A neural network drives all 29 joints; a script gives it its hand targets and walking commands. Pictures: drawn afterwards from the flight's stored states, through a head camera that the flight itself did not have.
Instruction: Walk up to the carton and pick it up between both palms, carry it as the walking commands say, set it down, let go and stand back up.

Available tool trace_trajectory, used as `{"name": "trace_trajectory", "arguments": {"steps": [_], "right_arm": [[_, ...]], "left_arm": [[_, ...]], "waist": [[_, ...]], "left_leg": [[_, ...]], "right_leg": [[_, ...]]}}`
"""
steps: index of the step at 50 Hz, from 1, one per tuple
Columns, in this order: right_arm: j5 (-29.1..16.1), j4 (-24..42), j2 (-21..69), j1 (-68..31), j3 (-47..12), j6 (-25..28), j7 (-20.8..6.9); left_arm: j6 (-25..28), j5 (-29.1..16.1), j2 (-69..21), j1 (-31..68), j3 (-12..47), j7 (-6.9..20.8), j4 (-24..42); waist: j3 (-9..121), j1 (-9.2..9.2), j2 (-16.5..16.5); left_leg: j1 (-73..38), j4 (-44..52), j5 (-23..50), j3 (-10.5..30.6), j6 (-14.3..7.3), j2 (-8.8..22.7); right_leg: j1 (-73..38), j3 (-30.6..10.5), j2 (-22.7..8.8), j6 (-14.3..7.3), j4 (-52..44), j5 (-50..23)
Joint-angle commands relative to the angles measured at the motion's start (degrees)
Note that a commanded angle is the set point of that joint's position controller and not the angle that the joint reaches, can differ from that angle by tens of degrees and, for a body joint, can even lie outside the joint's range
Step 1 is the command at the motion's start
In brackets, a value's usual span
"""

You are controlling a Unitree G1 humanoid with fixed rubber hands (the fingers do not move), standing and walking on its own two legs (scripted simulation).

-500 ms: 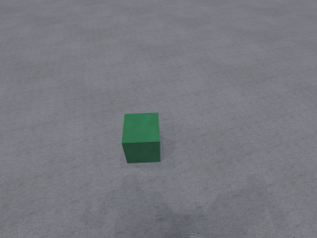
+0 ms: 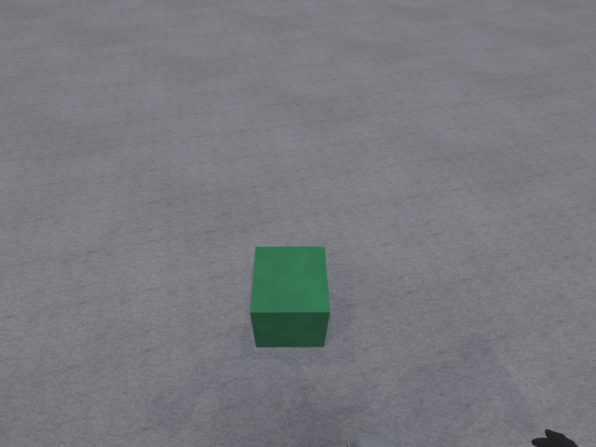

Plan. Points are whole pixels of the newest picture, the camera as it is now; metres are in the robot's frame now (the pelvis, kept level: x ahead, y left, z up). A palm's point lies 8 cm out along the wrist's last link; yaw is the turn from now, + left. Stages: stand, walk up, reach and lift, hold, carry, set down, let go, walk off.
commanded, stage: walk up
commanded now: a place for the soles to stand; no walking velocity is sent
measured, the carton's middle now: (290, 297) +0.69 +0.02 -0.63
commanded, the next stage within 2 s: none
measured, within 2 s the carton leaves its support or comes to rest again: neither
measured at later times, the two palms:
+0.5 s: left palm (37, 416) +0.20 +0.38 -0.10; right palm (501, 386) +0.23 -0.29 -0.08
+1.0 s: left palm (79, 358) +0.28 +0.34 -0.08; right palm (504, 367) +0.25 -0.30 -0.07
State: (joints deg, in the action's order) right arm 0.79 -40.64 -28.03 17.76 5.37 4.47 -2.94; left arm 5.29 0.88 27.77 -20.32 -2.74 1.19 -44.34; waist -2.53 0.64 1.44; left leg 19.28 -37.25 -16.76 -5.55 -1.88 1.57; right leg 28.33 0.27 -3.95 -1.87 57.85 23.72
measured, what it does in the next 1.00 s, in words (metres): walks ahead: right foot, then left foot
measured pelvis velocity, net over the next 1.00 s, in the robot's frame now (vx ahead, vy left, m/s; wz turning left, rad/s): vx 0.15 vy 0.03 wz -0.05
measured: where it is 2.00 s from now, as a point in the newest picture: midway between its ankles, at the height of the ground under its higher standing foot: (297, 441)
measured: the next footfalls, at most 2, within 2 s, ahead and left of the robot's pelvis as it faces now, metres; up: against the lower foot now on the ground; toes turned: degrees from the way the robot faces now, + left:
right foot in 0.14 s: +0.26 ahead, -0.09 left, +0.00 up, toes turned -2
left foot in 0.40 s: +0.22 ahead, +0.16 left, +0.00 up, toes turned +4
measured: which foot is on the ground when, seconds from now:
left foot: down 0.00-0.14, up 0.16-0.38, down 0.40-1.00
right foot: up 0.00-0.12, down 0.14-1.00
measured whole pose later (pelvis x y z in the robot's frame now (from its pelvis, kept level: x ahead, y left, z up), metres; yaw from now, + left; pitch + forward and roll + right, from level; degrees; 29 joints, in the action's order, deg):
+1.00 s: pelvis +0.15 +0.03 +0.01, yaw -3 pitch -2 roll +0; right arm 0.2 -56.6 -24.9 5.0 0.5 2.9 0.1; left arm 1.2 0.2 24.5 -5.3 -0.6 1.1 -57.4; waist -2.5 0.3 0.2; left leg 13.5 -29.0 -13.1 -5.2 1.1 3.5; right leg 12.6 1.0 -1.3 0.4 30.1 15.3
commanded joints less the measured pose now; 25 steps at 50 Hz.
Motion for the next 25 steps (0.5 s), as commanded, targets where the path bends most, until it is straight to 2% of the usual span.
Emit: {"name": "trace_trajectory", "arguments": {"steps": [1, 3, 5, 6, 7, 8, 9, 10, 11, 12, 14, 15, 16, 17, 18, 19, 20, 21, 22, 23, 25], "right_arm": [[0.23, 2.42, -12.8, 2.75, 3.17, 0.63, 0.08], [0.16, 2.78, -12.7, 1.99, 2.98, 0.48, -0.17], [0.02, 3.27, -11.87, 0.86, 2.39, 0.03, -0.34], [0.01, 3.61, -10.65, 0.82, 1.76, -0.12, -0.34], [0.11, 4.16, -8.73, 0.76, 0.9, -0.06, -0.15], [-0.1, 6.05, -5.24, -0.45, -0.32, 0.16, -0.13], [-0.16, 5.98, -7.62, 0.17, 0.23, -0.29, 0.67], [0.07, 4.81, -11.15, -0.05, 1.09, -0.6, 1.23], [-0.06, 3.72, -11.29, 1.06, 1.3, -0.37, 1.31], [-0.09, 2.27, -10.69, 3.26, 1.3, -0.15, 1.26], [0.04, -0.39, -8.65, 6.28, 0.89, 0.04, 0.88], [-0.26, -0.56, -7.29, 5.9, 0.52, -0.01, 0.92], [-0.64, -0.79, -6.29, 5.25, 0.35, -0.04, 1.16], [-0.82, -1.36, -5.56, 5.49, 0.36, -0.01, 1.58], [-0.57, -2.12, -5.81, 6.07, 0.54, 0.15, 2.06], [-0.18, -2.63, -6.93, 7.21, 1.0, 0.39, 2.44], [0.46, -2.39, -9.95, 7.49, 1.7, 0.74, 2.89], [0.46, -0.08, -14.2, 3.11, 1.95, 1.07, 3.14], [0.16, -0.41, -14.97, 1.21, 1.83, 0.91, 3.24], [-0.14, -1.25, -13.55, -0.39, 1.31, 0.73, 3.51], [-0.31, -2.01, -12.54, -3.22, 0.72, 0.44, 3.85]], "left_arm": [[0.87, -0.05, 9.03, -1.64, -2.98, 0.76, 2.54], [0.96, -0.12, 8.27, -0.69, -3.13, 1.0, 2.71], [1.25, 0.03, 8.1, -1.79, -3.68, 0.99, 2.56], [1.37, 0.21, 8.9, -3.21, -4.32, 0.84, 2.42], [1.49, 0.23, 10.59, -6.34, -5.2, 0.4, 1.95], [1.79, 0.41, 15.31, -9.57, -6.59, -0.3, 2.57], [1.69, 0.13, 18.68, -9.13, -7.28, -0.62, 3.12], [1.53, -0.69, 16.99, -6.56, -6.56, -0.58, 3.4], [1.45, -0.93, 15.55, -4.26, -5.87, -0.6, 3.85], [1.25, -0.77, 14.67, -1.78, -5.51, -0.63, 3.98], [0.65, 0.1, 13.48, 0.86, -4.66, -0.52, 3.98], [0.39, 0.3, 13.06, 1.43, -4.3, -0.4, 4.09], [0.09, 0.38, 12.57, 2.15, -3.93, -0.3, 4.07], [-0.35, 0.2, 12.1, 3.38, -3.55, -0.24, 3.97], [-0.9, -0.02, 10.82, 4.26, -2.94, -0.25, 3.74], [-1.34, -0.39, 8.62, 5.13, -2.08, -0.37, 3.71], [-1.67, -0.73, 5.07, 5.74, -0.78, -0.47, 4.31], [-2.43, -1.03, 3.85, 3.03, -0.27, -1.02, 4.14], [-3.42, -1.06, 7.95, 3.73, -1.58, -1.63, 2.37], [-3.65, -1.22, 8.76, 3.59, -1.73, -1.71, 1.08], [-3.43, -0.98, 8.23, 2.05, -1.69, -1.67, -0.65]], "waist": [[-0.26, 1.5, -12.25], [-0.07, 1.15, -12.36], [0.56, -0.69, -10.17], [1.27, -2.09, -7.73], [2.27, -4.48, -2.3], [3.78, -6.77, 9.3], [2.66, -5.96, 9.98], [0.38, -4.66, 3.32], [-0.41, -3.49, 2.17], [-0.77, -2.19, 4.06], [0.41, -1.55, 9.27], [1.08, -1.54, 10.29], [1.8, -1.6, 10.57], [2.57, -0.92, 9.62], [3.47, -0.21, 8.11], [4.35, 1.12, 5.73], [5.12, 1.75, -3.25], [4.33, -0.14, -10.74], [3.11, 1.02, -7.54], [1.82, 0.48, -6.83], [1.56, -0.37, -9.64]], "left_leg": [[-2.18, 16.29, 4.13, 14.9, -12.69, 13.32], [-0.42, 15.73, 1.53, 14.12, -12.14, 13.05], [4.24, 12.14, -2.9, 11.82, -10.09, 11.59], [7.37, 8.7, -5.85, 10.85, -8.32, 10.4], [12.1, 0.69, -5.85, 8.63, -6.27, 8.22], [22.45, -16.64, -8.14, 2.84, -2.0, 0.77], [27.89, -26.17, -16.16, 5.25, -1.13, 0.03], [27.32, -28.16, -12.83, 9.27, -0.44, 2.57], [24.98, -26.02, -9.68, 9.39, 0.24, 3.6], [21.38, -21.75, -7.89, 8.32, 0.62, 4.65], [11.45, -15.28, -8.46, 3.46, 0.76, 2.91], [6.7, -11.86, -7.68, 1.72, 0.47, 1.99], [2.53, -8.44, -4.33, -0.07, 0.39, 0.93], [-2.54, -3.56, 1.04, -1.35, 0.23, -0.07], [-7.75, 0.61, 3.13, -1.72, -0.1, -1.6], [-12.27, 3.82, 4.06, 0.0, -0.92, -1.66], [-15.35, 9.5, 4.1, 11.88, -3.02, 6.74], [-9.04, 18.0, -0.59, 32.25, -9.07, 21.12], [-5.27, 18.09, -0.59, 33.63, -13.52, 23.54], [-4.85, 15.82, 5.14, 29.89, -13.45, 21.66], [-4.11, 12.38, 14.35, 20.48, -10.44, 17.54]], "right_leg": [[1.55, 1.81, -0.72, 0.27, -9.02, -1.41], [-2.83, 3.51, 0.61, 0.11, -14.4, -4.64], [-11.93, 4.76, 2.71, -0.49, -21.32, -9.28], [-17.63, 4.13, 3.92, -1.1, -23.3, -8.56], [-24.58, -0.93, 2.07, -2.38, -27.31, -3.8], [-30.85, -25.87, -12.32, -8.14, -36.92, 9.47], [-28.36, -40.32, -21.5, -14.96, -42.82, 13.69], [-24.97, -36.5, -21.28, -16.88, -41.14, 9.25], [-21.67, -30.29, -18.78, -15.92, -39.78, 3.29], [-18.52, -23.62, -15.91, -14.17, -38.58, -1.51], [-11.98, -12.91, -11.64, -12.79, -34.96, -18.77], [-9.23, -9.61, -10.56, -12.19, -33.34, -24.85], [-7.29, -7.72, -9.78, -11.32, -31.94, -27.63], [-5.14, -5.93, -8.55, -9.78, -29.61, -26.48], [-2.83, -4.54, -6.71, -7.79, -25.92, -23.14], [-0.24, -3.73, -5.02, -5.42, -21.72, -16.58], [4.02, -0.68, -1.6, -2.37, -12.18, -8.49], [5.76, 1.02, 2.83, 0.79, -6.73, 7.47], [2.89, -3.18, 2.02, 0.86, -2.58, 12.03], [2.04, -4.09, 1.27, 0.5, -1.6, 10.36], [-0.74, -2.85, -0.26, -0.03, -6.46, 6.93]]}}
